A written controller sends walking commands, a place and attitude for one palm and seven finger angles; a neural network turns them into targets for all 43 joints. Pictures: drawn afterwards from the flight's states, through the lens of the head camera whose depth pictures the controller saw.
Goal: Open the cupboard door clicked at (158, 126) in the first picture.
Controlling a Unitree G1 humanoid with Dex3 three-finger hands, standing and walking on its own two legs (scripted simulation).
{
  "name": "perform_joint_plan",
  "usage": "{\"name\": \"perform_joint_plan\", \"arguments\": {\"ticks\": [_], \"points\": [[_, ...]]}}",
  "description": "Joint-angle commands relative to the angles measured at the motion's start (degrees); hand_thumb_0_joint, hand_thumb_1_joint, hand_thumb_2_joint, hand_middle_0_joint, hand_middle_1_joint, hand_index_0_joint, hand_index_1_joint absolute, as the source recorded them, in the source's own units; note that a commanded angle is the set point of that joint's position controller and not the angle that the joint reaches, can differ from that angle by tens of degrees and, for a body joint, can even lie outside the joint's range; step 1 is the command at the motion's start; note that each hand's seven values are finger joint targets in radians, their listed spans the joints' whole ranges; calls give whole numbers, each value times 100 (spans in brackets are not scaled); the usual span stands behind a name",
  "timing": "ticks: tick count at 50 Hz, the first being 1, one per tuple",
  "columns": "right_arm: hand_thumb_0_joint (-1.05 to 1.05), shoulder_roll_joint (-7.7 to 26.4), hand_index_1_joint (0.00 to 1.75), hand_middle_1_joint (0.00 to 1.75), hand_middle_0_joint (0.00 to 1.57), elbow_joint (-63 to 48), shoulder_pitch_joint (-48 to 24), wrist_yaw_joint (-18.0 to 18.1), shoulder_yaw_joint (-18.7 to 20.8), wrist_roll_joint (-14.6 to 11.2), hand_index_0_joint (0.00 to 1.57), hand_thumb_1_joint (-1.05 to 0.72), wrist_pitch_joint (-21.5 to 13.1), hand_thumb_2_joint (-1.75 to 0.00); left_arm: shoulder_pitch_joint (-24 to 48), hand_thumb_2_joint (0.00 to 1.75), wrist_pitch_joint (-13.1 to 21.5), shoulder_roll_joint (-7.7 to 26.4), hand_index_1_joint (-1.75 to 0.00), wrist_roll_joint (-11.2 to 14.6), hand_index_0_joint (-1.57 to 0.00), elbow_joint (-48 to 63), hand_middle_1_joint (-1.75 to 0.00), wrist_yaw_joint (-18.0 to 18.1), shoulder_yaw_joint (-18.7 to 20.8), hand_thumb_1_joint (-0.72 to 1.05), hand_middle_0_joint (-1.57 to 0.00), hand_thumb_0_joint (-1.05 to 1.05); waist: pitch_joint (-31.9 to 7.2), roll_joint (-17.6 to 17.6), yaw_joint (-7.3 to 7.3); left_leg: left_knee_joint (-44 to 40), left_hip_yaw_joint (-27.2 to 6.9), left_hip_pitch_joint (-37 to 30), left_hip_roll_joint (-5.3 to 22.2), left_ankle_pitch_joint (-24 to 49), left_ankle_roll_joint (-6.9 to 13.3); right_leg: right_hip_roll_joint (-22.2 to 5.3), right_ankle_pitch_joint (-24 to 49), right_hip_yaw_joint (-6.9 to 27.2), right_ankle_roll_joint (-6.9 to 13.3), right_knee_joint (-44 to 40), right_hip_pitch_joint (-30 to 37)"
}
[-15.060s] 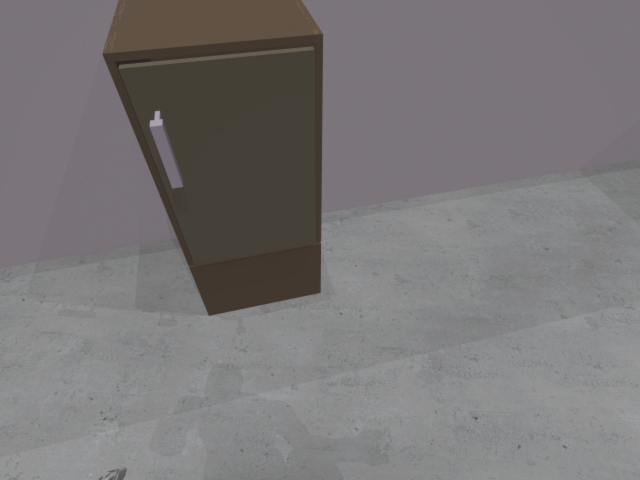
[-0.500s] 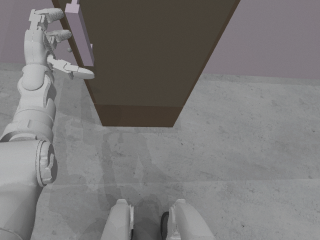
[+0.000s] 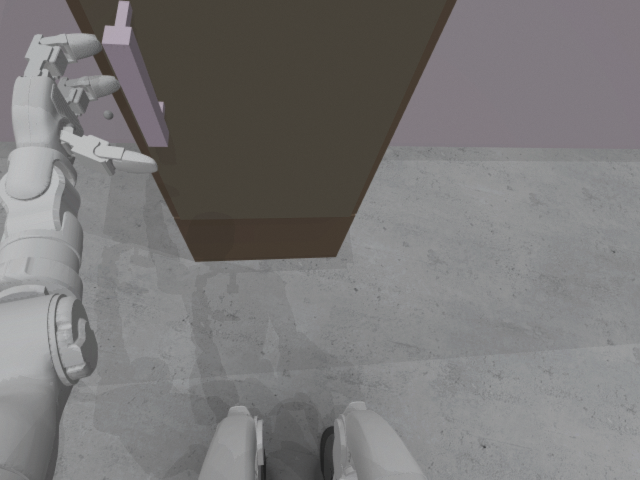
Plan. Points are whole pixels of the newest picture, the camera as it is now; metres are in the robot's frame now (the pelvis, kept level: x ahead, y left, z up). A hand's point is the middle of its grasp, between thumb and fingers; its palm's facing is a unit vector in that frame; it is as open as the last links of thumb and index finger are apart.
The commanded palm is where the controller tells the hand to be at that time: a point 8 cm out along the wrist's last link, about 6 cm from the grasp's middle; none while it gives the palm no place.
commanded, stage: move the hooked fingers beside the handle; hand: left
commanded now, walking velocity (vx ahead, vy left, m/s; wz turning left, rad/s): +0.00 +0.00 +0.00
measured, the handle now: (143, 81) +0.57 +0.19 +0.07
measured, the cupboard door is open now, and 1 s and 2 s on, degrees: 0 0 0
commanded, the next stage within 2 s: slide the fingers in behind the handle in 1.58 s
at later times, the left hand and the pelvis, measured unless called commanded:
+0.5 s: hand (101, 118) +0.52 +0.22 +0.06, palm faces +0.03 -1.00 -0.01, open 14.4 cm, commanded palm +0.50 +0.25 +0.06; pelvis +0.00 +0.01 +0.00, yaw -2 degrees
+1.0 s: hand (84, 116) +0.51 +0.24 +0.06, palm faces +0.03 -1.00 -0.02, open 14.0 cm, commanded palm +0.50 +0.27 +0.05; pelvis -0.02 +0.00 -0.01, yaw -2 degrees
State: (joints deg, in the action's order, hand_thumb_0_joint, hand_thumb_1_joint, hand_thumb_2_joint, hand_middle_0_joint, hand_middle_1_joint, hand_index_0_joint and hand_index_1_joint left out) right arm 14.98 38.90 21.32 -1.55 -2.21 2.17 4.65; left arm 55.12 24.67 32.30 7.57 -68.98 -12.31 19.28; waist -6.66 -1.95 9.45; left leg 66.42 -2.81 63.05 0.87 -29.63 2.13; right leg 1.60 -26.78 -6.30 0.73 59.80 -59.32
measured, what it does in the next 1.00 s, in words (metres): stands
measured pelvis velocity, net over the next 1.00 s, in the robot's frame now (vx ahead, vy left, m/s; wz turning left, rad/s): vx -0.02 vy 0.00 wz -0.04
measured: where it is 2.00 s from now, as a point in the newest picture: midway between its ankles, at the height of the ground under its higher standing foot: outside the picture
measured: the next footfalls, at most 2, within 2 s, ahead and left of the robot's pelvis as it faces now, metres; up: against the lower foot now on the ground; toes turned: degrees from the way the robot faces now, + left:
none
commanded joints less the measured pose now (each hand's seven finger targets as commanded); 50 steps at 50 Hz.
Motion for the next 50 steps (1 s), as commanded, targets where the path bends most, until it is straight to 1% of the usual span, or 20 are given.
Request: {"name": "perform_joint_plan", "arguments": {"ticks": [1, 3, 6, 11, 12, 13, 14, 19, 21, 23, 26, 28, 29, 33, 35, 37, 41, 43, 45, 50], "points": [[0, 1109, 30, 30, 20, -180, 1168, 64, 357, -7, 20, -90, -2, -90, 2648, 30, 443, 423, -120, -127, -30, 1355, -120, -424, -284, -50, -30, 0, -2904, -1113, 453, -654, -407, -3321, 138, 3281, -137, 242, 1848, 231, 115, -535, 466], [0, 1143, 30, 30, 20, -190, 1194, 78, 349, -3, 20, -90, 13, -90, 2587, 30, 461, 770, -120, -114, -30, 1360, -120, -416, 6, -50, -30, 0, -2988, -1179, 386, -633, -411, -3333, 144, 3426, -150, 239, 1917, 238, 120, -495, 505], [0, 1131, 30, 30, 20, -233, 1169, 93, 339, -17, 20, -90, 33, -90, 2450, 30, 421, 788, -120, -119, -30, 1287, -120, -465, 40, -50, -30, 0, -2889, -1107, 400, -645, -374, -3240, 148, 3342, -133, 246, 1916, 243, 103, -513, 535], [0, 1119, 30, 30, 20, -314, 1163, 98, 351, -38, 20, -90, 76, -90, 2114, 30, 456, 971, -120, -76, -30, 1475, -120, -521, 240, -50, -30, 0, -3077, -1205, 221, -667, -383, -3467, 183, 3760, -193, 260, 2023, 231, 99, -504, 643], [0, 1136, 30, 30, 20, -332, 1196, 112, 353, -34, 20, -90, 74, -90, 2172, 30, 483, 1018, -120, -34, -30, 1584, -120, -522, 272, -50, -30, 0, -3113, -1186, 263, -666, -414, -3566, 199, 3937, -200, 264, 2080, 214, 106, -482, 634], [0, 1137, 30, 30, 20, -338, 1166, 113, 356, -44, 20, -90, 86, -90, 2067, 30, 480, 1132, -120, -60, -30, 1550, -120, -521, 373, -50, -30, 0, -3166, -1237, 188, -666, -399, -3534, 199, 3902, -216, 261, 2040, 231, 91, -485, 628], [0, 1128, 30, 30, 20, -333, 1142, 120, 346, -50, 20, -90, 93, -90, 2134, 30, 466, 1110, -120, -49, -30, 1506, -120, -529, 355, -50, -30, 0, -3048, -1080, 259, -654, -372, -3400, 192, 3754, -180, 266, 2078, 241, 77, -494, 673], [0, 1153, 30, 30, 20, -382, 1129, 163, 337, -58, 20, -90, 94, -90, 2008, 30, 469, 1484, -120, -75, -30, 1483, -120, -556, 642, -50, -30, 0, -3024, -1122, 161, -678, -324, -3227, 179, 3580, -171, 245, 2054, 279, 77, -482, 812], [0, 1146, 30, 30, 20, -422, 1090, 170, 313, -76, 20, -90, 99, -90, 1895, 30, 414, 1421, -120, -81, -30, 1305, -120, -574, 588, -50, -30, 0, -2779, -941, 211, -705, -292, -3004, 165, 3334, -138, 251, 1969, 277, 66, -504, 814], [0, 1167, 30, 30, 20, -438, 1098, 193, 318, -75, 20, -90, 89, -90, 1952, 30, 447, 1654, -120, -79, -30, 1438, -120, -583, 745, -50, -30, 0, -2942, -1170, 130, -696, -307, -3154, 177, 3502, -167, 240, 1999, 291, 80, -469, 809], [0, 1162, 30, 30, 20, -431, 1067, 204, 307, -86, 20, -90, 81, -90, 1976, 30, 372, 1562, -120, -75, -30, 1209, -120, -600, 677, -50, -30, 0, -2699, -1009, 234, -683, -289, -2958, 176, 3170, -145, 243, 1833, 282, 59, -498, 696], [0, 1213, 30, 30, 20, -463, 1076, 239, 297, -82, 20, -90, 62, -90, 2074, 30, 386, 1896, -120, -98, -30, 1280, -120, -591, 871, -50, -30, 0, -2838, -1015, 183, -689, -304, -2888, 168, 3124, -137, 224, 1853, 308, 66, -439, 801], [0, 1197, 30, 30, 20, -475, 1071, 235, 296, -86, 20, -90, 54, -90, 2080, 30, 374, 1827, -120, -99, -30, 1277, -120, -595, 830, -50, -30, 0, -2895, -1055, 202, -665, -282, -2894, 158, 3090, -124, 227, 1850, 321, 59, -447, 772], [0, 1250, 30, 30, 20, -509, 1068, 276, 275, -87, 20, -90, 7, -90, 2092, 30, 342, 2227, -120, -159, -30, 1138, -120, -604, 1039, -50, -30, 0, -2855, -897, 217, -627, -257, -2564, 149, 2798, -82, 208, 1800, 365, 44, -406, 887], [0, 1241, 30, 30, 20, -529, 1041, 271, 246, -100, 20, -90, 0, -90, 2110, 30, 325, 2235, -120, -176, -30, 1136, -120, -650, 984, -50, -30, 0, -2801, -1113, 190, -635, -241, -2555, 149, 2706, -95, 205, 1720, 360, 53, -402, 825], [0, 1258, 30, 30, 20, -542, 1074, 272, 255, -95, 20, -90, -11, -90, 2074, 30, 330, 2288, -120, -123, -30, 1168, -120, -712, 1050, -50, -30, 0, -2951, -1039, 184, -591, -248, -2591, 149, 2812, -77, 223, 1810, 374, 60, -379, 890], [0, 1296, 30, 30, 20, -542, 1050, 316, 208, -136, 20, -90, -28, -90, 2175, 30, 177, 2472, -120, -105, -30, 914, -120, -851, 1058, -50, -30, 0, -2678, -780, 276, -564, -181, -2036, 137, 2295, -7, 213, 1639, 432, 15, -426, 1001], [0, 1302, 30, 30, 20, -545, 1073, 334, 202, -130, 20, -90, -51, -90, 2324, 30, 212, 2581, -120, -104, -30, 1114, -120, -889, 1091, -50, -30, 0, -2969, -1065, 243, -540, -206, -2248, 140, 2427, -23, 203, 1676, 433, 27, -373, 928], [0, 1304, 30, 30, 20, -494, 1075, 331, 191, -138, 20, -90, -60, -90, 2353, 30, 175, 2424, -120, -100, -30, 909, -120, -930, 956, -50, -30, 0, -2723, -954, 332, -516, -231, -2166, 156, 2262, -21, 213, 1474, 406, 23, -408, 708], [0, 1341, 30, 30, 20, -469, 1125, 355, 188, -127, 20, -90, -80, -90, 2446, 30, 130, 2625, -120, -118, -30, 984, -120, -989, 1036, -50, -30, 0, -2945, -1189, 299, -476, -272, -2295, 171, 2350, -36, 204, 1469, 393, 39, -348, 612]]}}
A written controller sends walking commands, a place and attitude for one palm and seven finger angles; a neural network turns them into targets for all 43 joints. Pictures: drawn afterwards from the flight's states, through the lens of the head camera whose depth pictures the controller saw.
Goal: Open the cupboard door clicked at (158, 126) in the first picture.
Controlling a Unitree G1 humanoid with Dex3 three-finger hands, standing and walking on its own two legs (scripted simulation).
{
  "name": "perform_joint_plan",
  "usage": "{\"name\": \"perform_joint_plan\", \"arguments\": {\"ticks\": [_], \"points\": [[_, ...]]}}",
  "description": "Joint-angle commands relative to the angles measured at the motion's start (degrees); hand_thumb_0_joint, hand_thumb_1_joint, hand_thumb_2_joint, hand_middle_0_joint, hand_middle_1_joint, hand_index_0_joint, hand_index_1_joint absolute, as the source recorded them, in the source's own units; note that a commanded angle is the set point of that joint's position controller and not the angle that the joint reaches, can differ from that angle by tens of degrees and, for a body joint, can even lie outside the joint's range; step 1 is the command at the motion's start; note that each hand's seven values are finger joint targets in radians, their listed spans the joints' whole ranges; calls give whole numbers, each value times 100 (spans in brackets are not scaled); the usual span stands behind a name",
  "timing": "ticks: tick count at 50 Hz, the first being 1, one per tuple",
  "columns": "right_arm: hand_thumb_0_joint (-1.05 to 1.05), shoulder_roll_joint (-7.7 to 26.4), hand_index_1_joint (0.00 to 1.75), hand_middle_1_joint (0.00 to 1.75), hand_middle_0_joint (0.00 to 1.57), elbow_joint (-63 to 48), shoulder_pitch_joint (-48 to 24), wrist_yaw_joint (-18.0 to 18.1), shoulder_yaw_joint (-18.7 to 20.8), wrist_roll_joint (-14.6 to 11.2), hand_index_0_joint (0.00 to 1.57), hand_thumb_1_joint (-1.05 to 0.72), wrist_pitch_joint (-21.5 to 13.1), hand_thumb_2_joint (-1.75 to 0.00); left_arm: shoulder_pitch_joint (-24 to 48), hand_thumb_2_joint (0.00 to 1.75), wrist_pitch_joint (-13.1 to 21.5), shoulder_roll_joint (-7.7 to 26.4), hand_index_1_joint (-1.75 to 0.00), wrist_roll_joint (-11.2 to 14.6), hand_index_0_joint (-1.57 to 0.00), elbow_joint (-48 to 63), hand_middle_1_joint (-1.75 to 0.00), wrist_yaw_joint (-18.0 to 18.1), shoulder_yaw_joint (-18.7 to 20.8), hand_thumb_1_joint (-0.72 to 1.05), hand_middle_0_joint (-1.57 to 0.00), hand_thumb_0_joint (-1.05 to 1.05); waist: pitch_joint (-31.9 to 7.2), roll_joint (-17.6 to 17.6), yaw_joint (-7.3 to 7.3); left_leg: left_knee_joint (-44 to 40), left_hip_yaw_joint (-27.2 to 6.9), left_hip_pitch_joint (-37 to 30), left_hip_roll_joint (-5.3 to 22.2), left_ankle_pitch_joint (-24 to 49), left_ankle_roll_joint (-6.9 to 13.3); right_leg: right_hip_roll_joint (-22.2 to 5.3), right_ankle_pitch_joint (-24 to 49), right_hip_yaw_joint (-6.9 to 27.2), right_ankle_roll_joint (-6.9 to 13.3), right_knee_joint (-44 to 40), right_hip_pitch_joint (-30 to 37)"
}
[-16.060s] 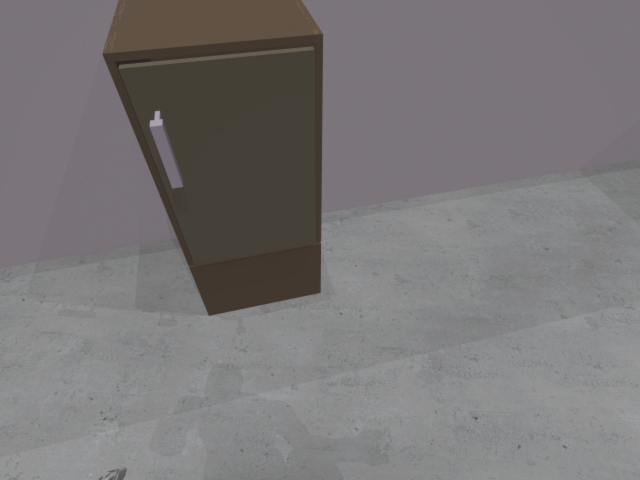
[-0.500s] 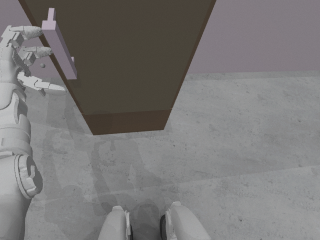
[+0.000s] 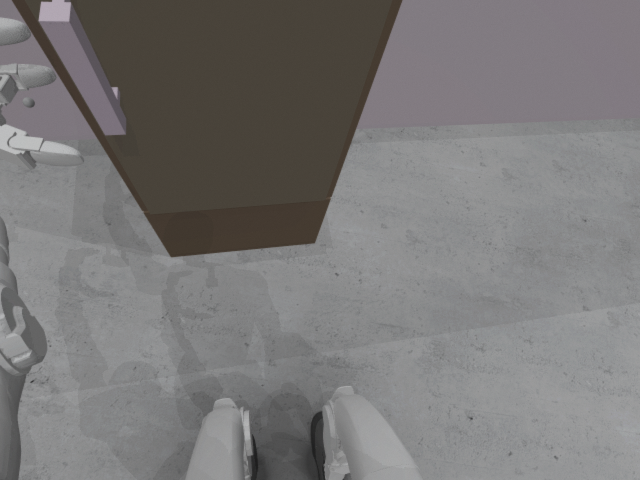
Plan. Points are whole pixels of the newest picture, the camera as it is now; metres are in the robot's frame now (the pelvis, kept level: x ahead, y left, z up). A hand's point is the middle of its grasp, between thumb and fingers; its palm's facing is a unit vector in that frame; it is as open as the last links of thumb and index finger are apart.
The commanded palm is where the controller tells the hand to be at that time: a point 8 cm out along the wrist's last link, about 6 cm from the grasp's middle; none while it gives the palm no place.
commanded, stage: move the hooked fingers beside the handle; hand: left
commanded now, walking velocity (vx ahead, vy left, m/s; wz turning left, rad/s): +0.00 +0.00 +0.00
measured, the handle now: (91, 64) +0.58 +0.21 +0.08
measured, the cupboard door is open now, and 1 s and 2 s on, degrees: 0 0 0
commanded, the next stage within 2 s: slide the fingers in behind the handle in 0.58 s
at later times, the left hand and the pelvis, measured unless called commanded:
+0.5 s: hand (30, 101) +0.52 +0.26 +0.08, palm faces +0.06 -1.00 -0.02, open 14.0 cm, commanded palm +0.50 +0.29 +0.07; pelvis +0.00 +0.00 +0.01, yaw +0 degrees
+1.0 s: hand (50, 103) +0.52 +0.24 +0.08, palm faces +0.05 -1.00 -0.01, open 14.0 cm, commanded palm +0.51 +0.27 +0.07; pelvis +0.01 +0.00 +0.01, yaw +0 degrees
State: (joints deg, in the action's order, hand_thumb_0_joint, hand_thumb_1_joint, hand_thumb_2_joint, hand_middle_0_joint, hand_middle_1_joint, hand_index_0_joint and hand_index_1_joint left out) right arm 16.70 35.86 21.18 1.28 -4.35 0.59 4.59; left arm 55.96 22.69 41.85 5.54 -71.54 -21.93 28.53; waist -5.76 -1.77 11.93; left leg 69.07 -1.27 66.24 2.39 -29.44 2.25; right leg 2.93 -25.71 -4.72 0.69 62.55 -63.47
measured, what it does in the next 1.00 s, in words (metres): stands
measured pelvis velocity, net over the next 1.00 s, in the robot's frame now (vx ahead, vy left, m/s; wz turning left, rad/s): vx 0.01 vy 0.00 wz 0.00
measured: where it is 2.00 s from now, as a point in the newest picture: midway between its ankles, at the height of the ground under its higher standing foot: outside the picture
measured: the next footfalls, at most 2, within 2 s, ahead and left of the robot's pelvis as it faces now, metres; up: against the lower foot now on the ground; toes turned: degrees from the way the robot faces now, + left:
none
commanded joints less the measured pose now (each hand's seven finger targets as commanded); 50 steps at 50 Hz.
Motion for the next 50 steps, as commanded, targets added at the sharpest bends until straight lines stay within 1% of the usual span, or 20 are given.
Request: {"name": "perform_joint_plan", "arguments": {"ticks": [1, 3, 5, 8, 10, 11, 14, 17, 19, 21, 24, 27, 31, 34, 35, 37, 43, 45, 48, 50], "points": [[0, 1160, 30, 30, 20, -176, 1149, 65, 404, 33, 20, -90, -69, -90, 2308, 30, 308, 1625, -120, 86, -30, 1270, -120, -23, 101, -50, -30, 0, -3103, -1259, 20, -742, -425, -2687, 16, 2418, -54, 73, 1399, 229, 45, -624, 1039], [0, 1148, 30, 30, 20, -157, 1175, 39, 431, 45, 20, -90, -62, -90, 2380, 30, 334, 1436, -120, 110, -30, 1439, -120, -15, 4, -50, -30, 0, -3273, -1481, 6, -762, -507, -3098, 42, 2690, -119, 85, 1409, 172, 65, -602, 828], [0, 1142, 30, 30, 20, -135, 1184, 28, 445, 48, 20, -90, -50, -90, 2368, 30, 306, 1323, -120, 128, -30, 1488, -120, 32, -35, -50, -30, 0, -3207, -1377, 31, -789, -511, -3128, 47, 2677, -115, 96, 1393, 159, 54, -650, 827], [0, 1155, 30, 30, 20, -161, 1199, 27, 432, 46, 20, -90, -37, -90, 2176, 30, 246, 1559, -120, 125, -30, 1372, -120, 105, 195, -50, -30, 0, -3145, -1099, -40, -812, -458, -2848, 26, 2585, -74, 98, 1461, 187, 42, -671, 1099], [0, 1117, 30, 30, 20, -195, 1168, 14, 427, 42, 20, -90, -40, -90, 2202, 30, 273, 1482, -120, 69, -30, 1546, -120, 154, 114, -50, -30, 0, -3140, -1320, -56, -849, -436, -2947, 19, 2611, -91, 93, 1463, 186, 47, -685, 1076], [0, 1113, 30, 30, 20, -203, 1167, 1, 423, 48, 20, -90, -38, -90, 2106, 30, 285, 1537, -120, 66, -30, 1555, -120, 182, 179, -50, -30, 0, -3095, -1211, -104, -863, -428, -2887, 20, 2592, -87, 102, 1482, 188, 49, -702, 1176], [0, 1113, 30, 30, 20, -217, 1143, 5, 427, 35, 20, -90, -37, -90, 2033, 30, 343, 1547, -120, 59, -30, 1465, -120, 228, 195, -50, -30, 0, -2930, -1088, -57, -885, -403, -2793, 22, 2523, -75, 106, 1480, 206, 40, -728, 1181], [0, 1100, 30, 30, 20, -225, 1146, -9, 453, 51, 20, -90, -51, -90, 2057, 30, 440, 1350, -120, 119, -30, 1650, -120, 197, 118, -50, -30, 0, -3058, -1269, -87, -909, -440, -3113, 28, 2711, -109, 113, 1492, 172, 72, -709, 1088], [0, 1109, 30, 30, 20, -200, 1122, -1, 443, 25, 20, -90, -38, -90, 1913, 30, 377, 1273, -120, 132, -30, 1323, -120, 159, 42, -50, -30, 0, -2743, -994, -12, -931, -422, -2869, 37, 2520, -94, 114, 1420, 174, 42, -764, 1076], [0, 1108, 30, 30, 20, -198, 1126, 11, 447, 19, 20, -90, -39, -90, 2020, 30, 352, 1167, -120, 140, -30, 1330, -120, 129, -58, -50, -30, 0, -2736, -910, 29, -944, -398, -2771, 14, 2345, -63, 103, 1373, 200, 31, -798, 1134], [0, 1136, 30, 30, 20, -208, 1136, 27, 447, 40, 20, -90, -49, -90, 1978, 30, 391, 1489, -120, 130, -30, 1384, -120, 127, 180, -50, -30, 0, -2881, -972, -73, -913, -424, -2810, 14, 2539, -82, 93, 1492, 199, 56, -715, 1202], [0, 1081, 30, 30, 20, -200, 1139, 4, 459, 42, 20, -90, -40, -90, 2057, 30, 461, 1052, -120, 172, -30, 1510, -120, 118, -93, -50, -30, 0, -2872, -1083, -10, -894, -464, -3063, 27, 2732, -111, 99, 1503, 155, 64, -695, 979], [0, 1131, 30, 30, 20, -179, 1102, 33, 453, 26, 20, -90, -37, -90, 2103, 30, 396, 1299, -120, 134, -30, 1309, -120, 150, 39, -50, -30, 0, -2772, -923, 1, -880, -425, -2739, 12, 2372, -82, 80, 1349, 203, 40, -718, 1052], [0, 1127, 30, 30, 20, -152, 1106, 39, 444, 54, 20, -90, -53, -90, 2420, 30, 447, 1340, -120, 101, -30, 1502, -120, 193, 22, -50, -30, 0, -2977, -1242, 29, -833, -478, -3015, 19, 2570, -114, 75, 1386, 191, 51, -675, 891], [0, 1127, 30, 30, 20, -157, 1131, 36, 456, 63, 20, -90, -53, -90, 2292, 30, 458, 1441, -120, 86, -30, 1535, -120, 200, 120, -50, -30, 0, -3136, -1265, -44, -830, -472, -3078, 19, 2701, -124, 79, 1476, 194, 61, -661, 1008], [0, 1100, 30, 30, 20, -175, 1136, 12, 454, 64, 20, -90, -57, -90, 2181, 30, 466, 1160, -120, 154, -30, 1547, -120, 172, -28, -50, -30, 0, -3183, -1177, -6, -798, -474, -3123, 16, 2868, -119, 91, 1590, 184, 61, -644, 1019], [0, 1087, 30, 30, 20, -191, 1133, -7, 471, 52, 20, -90, -13, -90, 1918, 30, 362, 1195, -120, 154, -30, 1491, -120, 196, 65, -50, -30, 0, -3172, -1129, -103, -815, -409, -2990, 11, 2881, -110, 94, 1734, 195, 50, -655, 1223], [0, 1066, 30, 30, 20, -184, 1118, -8, 456, 42, 20, -90, -8, -90, 2053, 30, 338, 1080, -120, 159, -30, 1495, -120, 221, -47, -50, -30, 0, -2946, -1012, -25, -834, -370, -2816, 2, 2655, -74, 95, 1670, 222, 30, -717, 1249], [0, 1054, 30, 30, 20, -193, 1130, -26, 478, 63, 20, -90, -6, -90, 2052, 30, 435, 1090, -120, 150, -30, 1751, -120, 285, 3, -50, -30, 0, -3229, -1148, -84, -838, -414, -3088, 19, 2910, -118, 96, 1767, 196, 50, -658, 1236], [0, 1027, 30, 30, 20, -178, 1115, -45, 483, 62, 20, -90, -15, -90, 2066, 30, 454, 820, -120, 158, -30, 1720, -120, 336, -161, -50, -30, 0, -3043, -1151, -54, -868, -413, -3089, 13, 2822, -124, 102, 1662, 182, 51, -701, 1150]]}}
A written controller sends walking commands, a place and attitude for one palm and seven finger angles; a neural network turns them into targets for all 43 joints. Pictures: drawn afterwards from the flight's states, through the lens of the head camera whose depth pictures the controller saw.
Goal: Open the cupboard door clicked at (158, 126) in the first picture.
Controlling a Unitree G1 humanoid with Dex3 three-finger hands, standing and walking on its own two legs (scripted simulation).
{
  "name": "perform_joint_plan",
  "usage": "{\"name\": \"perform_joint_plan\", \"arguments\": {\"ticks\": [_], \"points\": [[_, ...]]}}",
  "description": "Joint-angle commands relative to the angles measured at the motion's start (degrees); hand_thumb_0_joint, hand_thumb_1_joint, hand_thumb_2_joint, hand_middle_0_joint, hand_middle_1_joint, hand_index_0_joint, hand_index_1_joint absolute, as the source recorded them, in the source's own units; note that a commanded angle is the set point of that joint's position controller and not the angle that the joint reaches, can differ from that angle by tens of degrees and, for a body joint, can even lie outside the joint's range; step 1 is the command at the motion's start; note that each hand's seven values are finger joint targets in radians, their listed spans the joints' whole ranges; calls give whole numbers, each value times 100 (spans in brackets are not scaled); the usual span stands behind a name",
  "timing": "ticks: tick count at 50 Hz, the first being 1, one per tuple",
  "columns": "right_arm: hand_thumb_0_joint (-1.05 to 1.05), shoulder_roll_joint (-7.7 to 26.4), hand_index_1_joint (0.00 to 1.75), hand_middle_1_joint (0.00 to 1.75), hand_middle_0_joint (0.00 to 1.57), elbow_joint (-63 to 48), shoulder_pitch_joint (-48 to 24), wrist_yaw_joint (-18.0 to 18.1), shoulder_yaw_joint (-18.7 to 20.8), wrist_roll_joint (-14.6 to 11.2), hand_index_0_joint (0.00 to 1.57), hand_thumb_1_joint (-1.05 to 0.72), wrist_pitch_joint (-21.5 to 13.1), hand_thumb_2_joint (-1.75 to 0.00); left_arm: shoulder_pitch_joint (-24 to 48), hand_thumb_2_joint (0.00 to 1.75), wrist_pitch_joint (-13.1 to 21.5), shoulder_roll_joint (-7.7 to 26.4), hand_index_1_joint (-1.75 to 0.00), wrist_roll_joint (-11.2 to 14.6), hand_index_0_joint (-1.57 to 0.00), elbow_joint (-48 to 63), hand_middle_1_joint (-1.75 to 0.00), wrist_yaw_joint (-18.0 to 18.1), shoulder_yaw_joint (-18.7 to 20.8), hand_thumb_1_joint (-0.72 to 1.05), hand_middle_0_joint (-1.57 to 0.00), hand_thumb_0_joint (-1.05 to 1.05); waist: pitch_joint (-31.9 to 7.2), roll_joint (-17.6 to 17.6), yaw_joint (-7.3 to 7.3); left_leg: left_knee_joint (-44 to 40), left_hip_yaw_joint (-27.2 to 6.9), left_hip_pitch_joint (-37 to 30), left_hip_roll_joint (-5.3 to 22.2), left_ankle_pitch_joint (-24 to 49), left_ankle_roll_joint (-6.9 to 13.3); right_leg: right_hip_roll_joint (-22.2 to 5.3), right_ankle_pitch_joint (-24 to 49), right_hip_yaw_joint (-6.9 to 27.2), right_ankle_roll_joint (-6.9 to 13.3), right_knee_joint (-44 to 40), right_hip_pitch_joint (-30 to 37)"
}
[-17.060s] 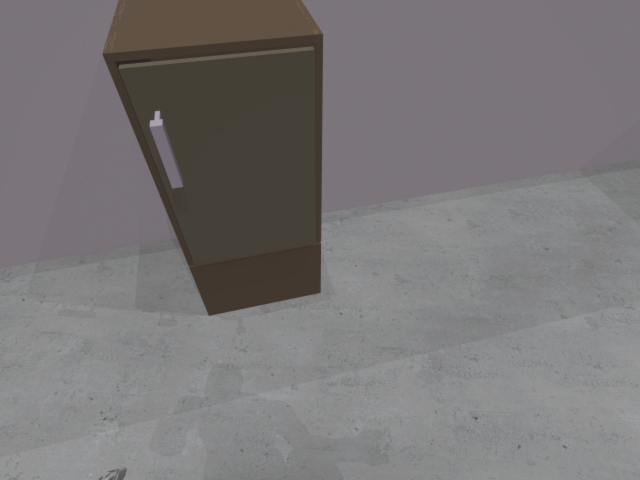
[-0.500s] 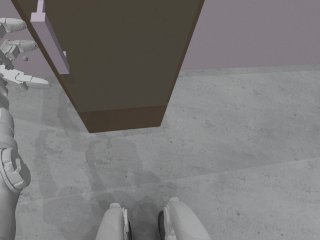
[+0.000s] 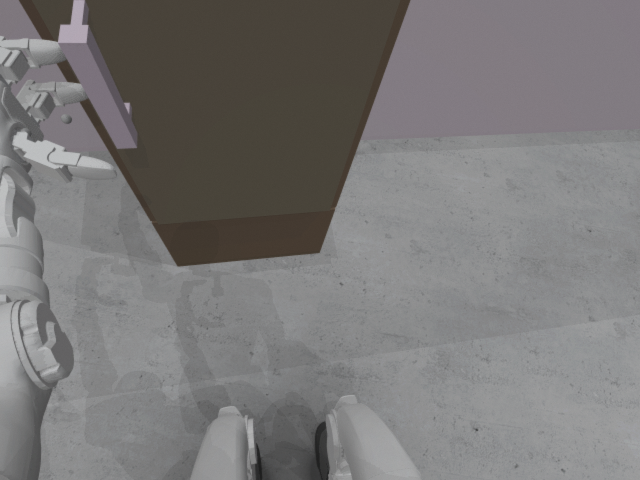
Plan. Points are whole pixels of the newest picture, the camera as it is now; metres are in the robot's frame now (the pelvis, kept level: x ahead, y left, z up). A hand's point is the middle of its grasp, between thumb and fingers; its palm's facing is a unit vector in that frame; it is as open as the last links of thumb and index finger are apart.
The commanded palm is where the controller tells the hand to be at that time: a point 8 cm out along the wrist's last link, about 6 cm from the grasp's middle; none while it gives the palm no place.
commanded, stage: slide the fingers in behind the handle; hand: left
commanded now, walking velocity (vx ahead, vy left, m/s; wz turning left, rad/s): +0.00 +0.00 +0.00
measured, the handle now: (105, 81) +0.57 +0.21 +0.07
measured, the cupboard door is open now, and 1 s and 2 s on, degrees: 0 0 0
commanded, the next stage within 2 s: close the thumb around the handle in 1.28 s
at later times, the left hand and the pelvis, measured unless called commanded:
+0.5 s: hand (100, 116) +0.52 +0.21 +0.07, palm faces +0.08 -1.00 +0.00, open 13.9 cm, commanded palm +0.51 +0.23 +0.06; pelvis +0.00 +0.00 +0.00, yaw +1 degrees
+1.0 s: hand (129, 114) +0.53 +0.18 +0.07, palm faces +0.08 -1.00 -0.01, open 13.9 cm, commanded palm +0.50 +0.21 +0.06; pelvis +0.00 -0.01 +0.00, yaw +1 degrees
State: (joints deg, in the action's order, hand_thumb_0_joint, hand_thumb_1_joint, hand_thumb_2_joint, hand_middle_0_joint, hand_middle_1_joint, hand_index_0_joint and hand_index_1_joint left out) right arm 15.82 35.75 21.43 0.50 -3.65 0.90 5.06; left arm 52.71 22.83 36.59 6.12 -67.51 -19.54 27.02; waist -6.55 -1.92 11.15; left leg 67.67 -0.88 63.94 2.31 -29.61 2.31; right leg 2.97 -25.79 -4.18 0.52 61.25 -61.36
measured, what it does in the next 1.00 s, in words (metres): stands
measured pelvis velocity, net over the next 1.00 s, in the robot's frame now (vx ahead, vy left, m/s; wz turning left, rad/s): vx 0.00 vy -0.01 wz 0.02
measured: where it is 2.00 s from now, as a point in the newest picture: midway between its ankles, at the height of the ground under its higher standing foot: outside the picture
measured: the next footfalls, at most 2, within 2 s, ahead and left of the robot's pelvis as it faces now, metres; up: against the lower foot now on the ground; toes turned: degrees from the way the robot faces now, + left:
none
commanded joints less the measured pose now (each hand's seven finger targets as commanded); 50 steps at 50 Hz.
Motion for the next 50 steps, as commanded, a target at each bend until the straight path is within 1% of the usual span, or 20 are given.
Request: {"name": "perform_joint_plan", "arguments": {"ticks": [1, 2, 7, 9, 10, 14, 17, 18, 21, 22, 26, 28, 29, 32, 34, 36, 39, 41, 43, 50], "points": [[0, 1117, 30, 30, 20, -155, 1087, 24, 419, 27, 20, -90, -65, -90, 2288, 30, 414, 1297, -120, 109, -30, 1189, -120, 127, -4, -50, -30, 0, -2885, -1011, 48, -741, -435, -2775, 18, 2714, -114, 107, 1618, 128, 60, -607, 954], [0, 1134, 30, 30, 20, -166, 1110, 34, 417, 32, 20, -90, -65, -90, 2249, 30, 435, 1394, -120, 120, -30, 1163, -120, 159, 90, -50, -30, 0, -2848, -955, 25, -749, -447, -2752, 16, 2724, -108, 108, 1623, 133, 78, -598, 976], [0, 1099, 30, 30, 20, -147, 1090, 16, 410, 48, 20, -90, -100, -90, 2594, 30, 467, 1100, -120, 38, -30, 1144, -120, 298, -175, -50, -30, 0, -2719, -1040, 120, -773, -464, -2719, 3, 2434, -105, 93, 1370, 126, 88, -596, 771], [0, 1123, 30, 30, 20, -128, 1108, 36, 408, 59, 20, -90, -109, -90, 2607, 30, 464, 1323, -120, 18, -30, 987, -120, 375, 23, -50, -30, 0, -2777, -800, 141, -716, -430, -2487, -4, 2404, -72, 84, 1476, 175, 53, -585, 942], [0, 1115, 30, 30, 20, -146, 1106, 29, 405, 58, 20, -90, -114, -90, 2642, 30, 484, 1310, -120, -23, -30, 1018, -120, 381, -32, -50, -30, 0, -2821, -940, 110, -711, -422, -2491, -21, 2396, -87, 71, 1462, 183, 65, -563, 931], [0, 1087, 30, 30, 20, -134, 1117, -20, 424, 92, 20, -90, -121, -90, 2665, 30, 552, 981, -120, -60, -30, 1125, -120, 465, -229, -50, -30, 0, -2984, -1124, 102, -702, -482, -2841, 2, 2662, -141, 76, 1495, 124, 85, -523, 753], [0, 1079, 30, 30, 20, -101, 1158, -24, 443, 100, 20, -90, -110, -90, 2862, 30, 560, 828, -120, -81, -30, 1194, -120, 521, -348, -50, -30, 0, -3020, -1081, 198, -689, -516, -2926, 10, 2746, -135, 80, 1541, 109, 84, -508, 700], [0, 1080, 30, 30, 20, -93, 1147, -28, 446, 92, 20, -90, -105, -90, 2768, 30, 534, 825, -120, -84, -30, 1073, -120, 538, -325, -50, -30, 0, -2992, -1096, 142, -697, -505, -2873, 6, 2670, -146, 80, 1489, 117, 83, -522, 700], [0, 1080, 30, 30, 20, -86, 1155, -30, 442, 100, 20, -90, -111, -90, 2877, 30, 493, 837, -120, -74, -30, 1097, -120, 615, -304, -50, -30, 0, -2969, -934, 201, -692, -450, -2671, -21, 2479, -99, 72, 1494, 152, 61, -563, 858], [0, 1082, 30, 30, 20, -98, 1181, -27, 437, 108, 20, -90, -116, -90, 2849, 30, 533, 937, -120, -91, -30, 1141, -120, 639, -222, -50, -30, 0, -3039, -955, 131, -702, -465, -2706, -25, 2580, -106, 78, 1565, 158, 84, -531, 929], [0, 1034, 30, 30, 20, -69, 1154, -63, 457, 111, 20, -90, -122, -90, 2910, 30, 557, 450, -120, -119, -30, 1250, -120, 678, -616, -50, -30, 0, -3034, -1004, 226, -711, -460, -2858, -23, 2581, -115, 76, 1550, 140, 73, -574, 824], [0, 1041, 30, 30, 20, -37, 1164, -64, 470, 117, 20, -90, -124, -90, 2908, 30, 575, 467, -120, -72, -30, 1186, -120, 709, -542, -50, -30, 0, -3056, -1076, 197, -708, -483, -2933, -17, 2691, -143, 75, 1583, 117, 90, -560, 783], [0, 1033, 30, 30, 20, -33, 1168, -65, 470, 111, 20, -90, -123, -90, 2861, 30, 544, 412, -120, -51, -30, 1061, -120, 734, -539, -50, -30, 0, -2932, -938, 215, -714, -459, -2810, -31, 2588, -124, 82, 1561, 121, 79, -585, 822], [0, 1031, 30, 30, 20, -101, 1171, -70, 451, 133, 20, -90, -126, -90, 2741, 30, 527, 633, -120, -108, -30, 988, -120, 883, -303, -50, -30, 0, -2902, -849, 123, -718, -391, -2554, -64, 2471, -87, 72, 1576, 164, 79, -558, 986], [0, 1003, 30, 30, 20, -108, 1153, -100, 443, 144, 20, -90, -129, -90, 2850, 30, 570, 543, -120, -205, -30, 1018, -120, 958, -436, -50, -30, 0, -2823, -935, 166, -713, -379, -2521, -67, 2433, -91, 59, 1565, 174, 68, -559, 953], [0, 1013, 30, 30, 20, -121, 1151, -106, 454, 138, 20, -90, -131, -90, 2833, 30, 592, 563, -120, -254, -30, 988, -120, 980, -449, -50, -30, 0, -2790, -713, 196, -706, -350, -2341, -75, 2239, -62, 58, 1522, 216, 56, -588, 1080], [0, 1011, 30, 30, 20, -110, 1139, -105, 456, 132, 20, -90, -139, -90, 2861, 30, 627, 474, -120, -210, -30, 1025, -120, 936, -508, -50, -30, 0, -2875, -823, 189, -702, -349, -2433, -75, 2293, -75, 53, 1570, 209, 71, -569, 1074], [0, 988, 30, 30, 20, -129, 1100, -114, 472, 122, 20, -90, -156, -90, 2888, 30, 618, 173, -120, -137, -30, 1069, -120, 914, -691, -50, -30, 0, -2906, -842, 230, -712, -347, -2497, -87, 2224, -77, 59, 1513, 203, 68, -597, 1021], [0, 1004, 30, 30, 20, -104, 1138, -102, 481, 131, 20, -90, -161, -90, 2888, 30, 655, 362, -120, -107, -30, 1097, -120, 970, -488, -50, -30, 0, -3080, -860, 150, -698, -365, -2587, -84, 2401, -92, 58, 1613, 194, 74, -548, 1075], [0, 986, 30, 30, 20, -109, 1133, -124, 482, 138, 20, -90, -149, -90, 2804, 30, 675, 295, -120, -216, -30, 1100, -120, 1052, -575, -50, -30, 0, -3038, -794, 163, -687, -317, -2470, -99, 2408, -73, 52, 1725, 225, 62, -554, 1186]]}}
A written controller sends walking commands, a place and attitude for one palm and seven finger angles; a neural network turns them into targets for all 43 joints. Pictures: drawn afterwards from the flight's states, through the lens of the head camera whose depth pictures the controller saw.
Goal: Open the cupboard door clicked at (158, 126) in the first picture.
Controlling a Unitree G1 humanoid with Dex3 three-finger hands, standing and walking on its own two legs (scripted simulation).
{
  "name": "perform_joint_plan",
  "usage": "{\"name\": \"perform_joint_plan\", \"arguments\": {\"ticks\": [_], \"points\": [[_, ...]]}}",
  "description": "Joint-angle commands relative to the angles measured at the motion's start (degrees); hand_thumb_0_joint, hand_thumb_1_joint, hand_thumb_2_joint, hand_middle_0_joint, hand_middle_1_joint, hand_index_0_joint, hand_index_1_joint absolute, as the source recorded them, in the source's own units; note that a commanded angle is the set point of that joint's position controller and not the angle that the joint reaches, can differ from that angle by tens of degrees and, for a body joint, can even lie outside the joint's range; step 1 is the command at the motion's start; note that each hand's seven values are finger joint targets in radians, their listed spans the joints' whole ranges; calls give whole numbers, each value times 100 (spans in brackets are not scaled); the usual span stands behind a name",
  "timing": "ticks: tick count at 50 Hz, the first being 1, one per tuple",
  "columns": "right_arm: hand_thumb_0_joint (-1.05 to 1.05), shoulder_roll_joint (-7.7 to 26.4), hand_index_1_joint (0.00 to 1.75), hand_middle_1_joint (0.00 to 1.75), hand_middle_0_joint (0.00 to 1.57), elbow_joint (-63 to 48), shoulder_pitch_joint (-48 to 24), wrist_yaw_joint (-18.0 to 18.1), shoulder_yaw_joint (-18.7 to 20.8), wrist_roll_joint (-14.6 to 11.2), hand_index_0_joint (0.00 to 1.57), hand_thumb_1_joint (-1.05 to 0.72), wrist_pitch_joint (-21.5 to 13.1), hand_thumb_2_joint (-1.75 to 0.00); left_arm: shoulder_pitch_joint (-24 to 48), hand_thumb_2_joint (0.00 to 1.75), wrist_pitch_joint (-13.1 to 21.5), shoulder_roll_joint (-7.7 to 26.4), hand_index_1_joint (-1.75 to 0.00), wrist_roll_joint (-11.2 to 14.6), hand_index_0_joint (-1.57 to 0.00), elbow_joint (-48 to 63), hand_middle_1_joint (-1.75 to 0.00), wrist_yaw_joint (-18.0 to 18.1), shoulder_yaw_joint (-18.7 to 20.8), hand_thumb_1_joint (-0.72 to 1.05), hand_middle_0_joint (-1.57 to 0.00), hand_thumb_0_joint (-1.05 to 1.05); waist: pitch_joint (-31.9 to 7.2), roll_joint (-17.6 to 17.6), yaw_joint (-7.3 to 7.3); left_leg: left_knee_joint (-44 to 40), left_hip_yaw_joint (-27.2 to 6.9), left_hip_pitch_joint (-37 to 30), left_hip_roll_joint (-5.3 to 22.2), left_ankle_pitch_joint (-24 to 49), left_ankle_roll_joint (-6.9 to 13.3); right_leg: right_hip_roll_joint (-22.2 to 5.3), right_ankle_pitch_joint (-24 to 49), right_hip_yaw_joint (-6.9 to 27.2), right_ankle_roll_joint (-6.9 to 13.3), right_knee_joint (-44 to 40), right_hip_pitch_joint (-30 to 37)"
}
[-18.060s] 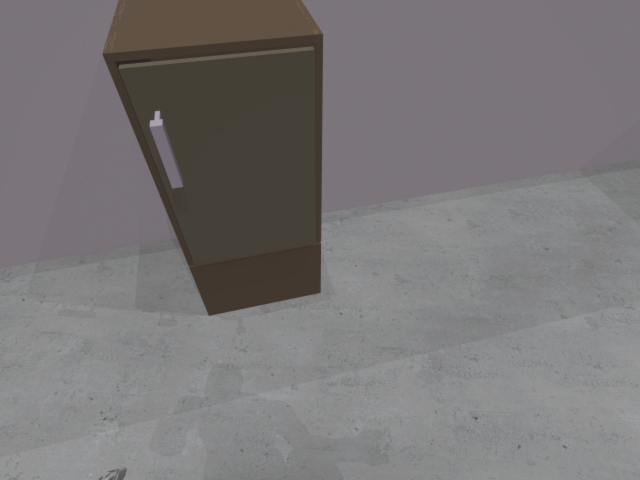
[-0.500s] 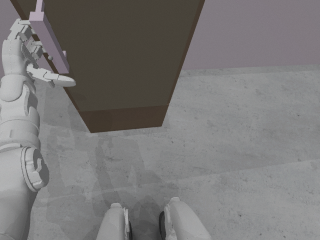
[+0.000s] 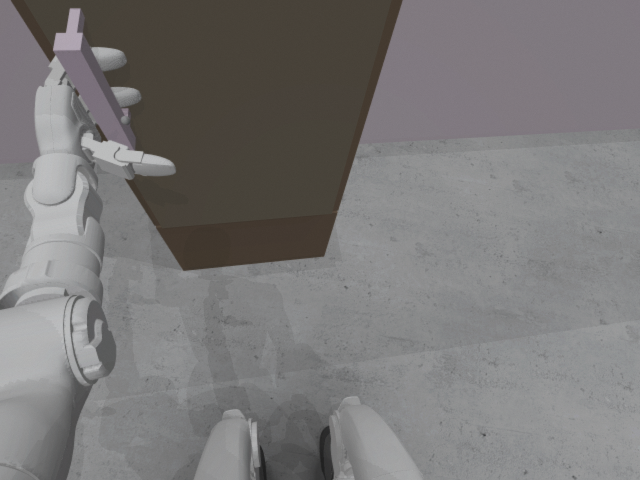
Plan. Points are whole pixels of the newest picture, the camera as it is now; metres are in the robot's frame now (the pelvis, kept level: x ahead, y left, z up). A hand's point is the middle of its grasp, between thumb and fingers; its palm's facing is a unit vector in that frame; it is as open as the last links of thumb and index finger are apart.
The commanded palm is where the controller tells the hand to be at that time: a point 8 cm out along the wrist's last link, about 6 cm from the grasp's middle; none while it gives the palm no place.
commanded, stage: slide the fingers in behind the handle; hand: left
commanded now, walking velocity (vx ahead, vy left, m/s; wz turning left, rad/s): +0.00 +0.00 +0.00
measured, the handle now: (103, 87) +0.57 +0.21 +0.07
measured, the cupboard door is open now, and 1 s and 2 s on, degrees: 0 0 39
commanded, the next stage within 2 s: close the thumb around the handle in 0.28 s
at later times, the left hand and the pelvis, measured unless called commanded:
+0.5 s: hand (125, 120) +0.53 +0.18 +0.07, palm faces +0.06 -1.00 -0.02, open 13.7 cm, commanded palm +0.51 +0.21 +0.06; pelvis +0.00 +0.00 +0.00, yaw +0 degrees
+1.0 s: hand (126, 120) +0.53 +0.18 +0.06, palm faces +0.05 -1.00 -0.01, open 5.7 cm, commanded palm +0.51 +0.22 +0.06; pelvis +0.00 +0.01 +0.00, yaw +0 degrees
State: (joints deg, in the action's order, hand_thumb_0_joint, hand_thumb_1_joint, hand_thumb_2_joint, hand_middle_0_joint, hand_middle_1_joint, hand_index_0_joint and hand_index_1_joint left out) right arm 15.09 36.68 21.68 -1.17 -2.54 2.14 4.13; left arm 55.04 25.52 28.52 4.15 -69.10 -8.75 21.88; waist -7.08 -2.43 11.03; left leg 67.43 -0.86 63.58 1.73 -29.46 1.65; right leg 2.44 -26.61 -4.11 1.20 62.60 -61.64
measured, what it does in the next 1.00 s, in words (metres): stands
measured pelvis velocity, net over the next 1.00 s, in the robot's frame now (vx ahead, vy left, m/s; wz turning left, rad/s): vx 0.00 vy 0.01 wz -0.01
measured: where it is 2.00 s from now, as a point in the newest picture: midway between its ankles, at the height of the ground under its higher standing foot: outside the picture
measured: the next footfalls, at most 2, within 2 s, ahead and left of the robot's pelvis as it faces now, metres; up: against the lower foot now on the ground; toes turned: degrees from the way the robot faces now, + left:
none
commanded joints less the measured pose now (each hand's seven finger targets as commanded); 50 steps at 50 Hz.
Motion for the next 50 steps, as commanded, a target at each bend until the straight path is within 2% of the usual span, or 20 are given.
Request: {"name": "perform_joint_plan", "arguments": {"ticks": [1, 4, 5, 8, 12, 17, 18, 19, 21, 23, 25, 27, 29, 31, 33, 34, 36, 42, 44, 50], "points": [[0, 1045, 30, 30, 20, -188, 1092, 45, 372, 5, 20, -90, -54, -90, 2576, 30, 392, 1065, -120, 4, -30, 1199, -120, -53, -87, -50, -30, 0, -2890, -674, 200, -659, -290, -2351, -44, 2297, 5, 109, 1789, 239, -14, -725, 1252], [0, 1051, 30, 30, 20, -207, 1109, 58, 368, 4, 20, -90, -56, -90, 2501, 30, 422, 1208, -120, 23, -30, 1237, -120, -71, 51, -50, -30, 0, -2993, -753, 117, -660, -288, -2393, -51, 2454, -4, 103, 1923, 239, -2, -681, 1326], [0, 1037, 30, 30, 20, -202, 1093, 52, 373, -3, 20, -90, -56, -90, 2579, 30, 418, 979, -120, 31, -30, 1271, -120, -89, -151, -50, -30, 0, -2951, -706, 211, -658, -299, -2448, -44, 2424, 1, 107, 1886, 233, -15, -702, 1231], [0, 1067, 30, 30, 20, -184, 1108, 62, 372, 2, 20, -90, -57, -90, 2532, 30, 422, 1151, -120, 43, -30, 1184, -120, -69, 5, -50, -30, 0, -2894, -748, 160, -662, -311, -2418, -42, 2380, -3, 105, 1805, 228, -6, -696, 1182], [0, 1052, 30, 30, 20, -186, 1114, 46, 395, 27, 20, -90, -59, -90, 2622, 30, 473, 932, -120, 39, -30, 1363, -120, -63, -147, -50, -30, 0, -3060, -896, 178, -663, -357, -2758, -28, 2624, -30, 104, 1856, 174, 20, -660, 1047], [0, 1073, 30, 30, 20, -157, 1126, 48, 395, 22, 20, -90, -43, -90, 2586, 30, 446, 1006, -120, 17, -30, 1203, -120, -14, -91, -50, -30, 0, -2922, -658, 198, -670, -369, -2589, -31, 2513, -16, 109, 1810, 176, 10, -674, 1086], [0, 1059, 30, 30, 20, -160, 1104, 48, 395, 13, 20, -90, -41, -90, 2615, 30, 437, 840, -120, 7, -30, 1195, -120, -22, -252, -50, -30, 0, -2874, -752, 241, -680, -372, -2605, -31, 2506, -30, 100, 1792, 179, -1, -690, 1003], [0, 1058, 30, 30, 20, -149, 1109, 49, 390, 18, 20, -90, -40, -90, 2614, 30, 430, 899, -120, 13, -30, 1169, -120, -10, -176, -50, -30, 0, -2836, -745, 207, -670, -356, -2546, -35, 2472, -26, 101, 1781, 186, 1, -695, 1030], [0, 1074, 30, 30, 20, -140, 1125, 56, 389, 22, 20, -90, -30, -90, 2669, 35, 420, 1040, -121, -20, -31, 1169, -121, -6, -114, -39, -31, 0, -2848, -714, 216, -676, -375, -2515, -32, 2458, -26, 96, 1771, 183, 3, -684, 1062], [0, 1058, 30, 30, 20, -139, 1103, 53, 385, 21, 20, -90, -33, -90, 2701, 40, 415, 889, -122, -19, -32, 1116, -122, -24, -231, -28, -32, 0, -2842, -781, 247, -653, -375, -2557, -34, 2453, -29, 94, 1736, 179, 3, -680, 946], [0, 1093, 30, 30, 20, -144, 1118, 64, 386, 25, 20, -90, -23, -90, 2682, 44, 403, 1118, -124, -19, -32, 1123, -124, -9, -50, -16, -32, 0, -2892, -746, 212, -665, -383, -2537, -28, 2410, -26, 98, 1696, 185, 6, -681, 1001], [0, 1061, 30, 30, 20, -162, 1119, 62, 373, 35, 20, -90, -38, -90, 2709, 49, 401, 984, -125, 19, -33, 1135, -125, -27, -122, -5, -33, 0, -2903, -758, 236, -654, -357, -2527, -42, 2458, -10, 97, 1775, 190, 4, -676, 1047], [0, 1084, 30, 30, 20, -177, 1094, 68, 368, 11, 20, -90, -33, -90, 2564, 54, 383, 1172, -126, 26, -34, 1049, -126, -39, 26, 6, -34, 0, -2849, -685, 191, -664, -348, -2402, -38, 2365, -16, 98, 1735, 199, 1, -690, 1111], [0, 1051, 30, 30, 20, -195, 1076, 60, 365, 6, 20, -90, -39, -90, 2601, 59, 369, 964, -127, 16, -35, 1099, -127, -74, -159, 17, -35, 0, -2839, -732, 222, -660, -335, -2426, -45, 2357, -10, 102, 1733, 202, -5, -702, 1074], [0, 1092, 30, 30, 20, -194, 1102, 75, 355, 9, 20, -90, -42, -90, 2570, 64, 367, 1308, -128, 28, -36, 1029, -128, -60, 123, 28, -36, 0, -2862, -665, 174, -638, -332, -2303, -47, 2330, 0, 101, 1744, 221, -3, -672, 1154], [0, 1078, 30, 30, 20, -207, 1092, 77, 344, 14, 20, -90, -46, -90, 2643, 66, 373, 1286, -129, 10, -36, 1093, -129, -73, 74, 34, -36, 0, -2898, -665, 190, -641, -327, -2272, -51, 2316, 6, 98, 1760, 228, -11, -667, 1211], [0, 1061, 30, 30, 20, -243, 1046, 70, 349, 13, 20, -90, -55, -90, 2597, 71, 397, 1244, -130, 12, -37, 1219, -130, -88, 45, 45, -37, 0, -2976, -872, 145, -653, -307, -2381, -51, 2330, -10, 93, 1745, 227, 1, -670, 1198], [0, 1096, 30, 30, 20, -231, 1093, 88, 339, 2, 20, -90, -60, -90, 2540, 85, 368, 1406, -134, 36, -39, 1051, -134, -63, 216, 79, -39, 0, -2806, -574, 163, -655, -317, -2180, -42, 2221, 16, 109, 1691, 225, -6, -666, 1217], [0, 1073, 30, 30, 20, -251, 1067, 72, 345, 8, 20, -90, -63, -90, 2589, 90, 405, 1282, -135, -5, -40, 1223, -135, -60, 87, 90, -40, 0, -3008, -862, 122, -663, -349, -2434, -38, 2345, -25, 105, 1681, 197, 7, -632, 1104], [0, 1085, 30, 30, 20, -199, 1105, 72, 355, 5, 20, -90, -50, -90, 2632, 90, 367, 1147, -135, -5, -40, 1057, -135, -22, -7, 90, -40, 0, -2758, -661, 220, -684, -401, -2394, -12, 2291, -29, 116, 1575, 158, -2, -659, 957]]}}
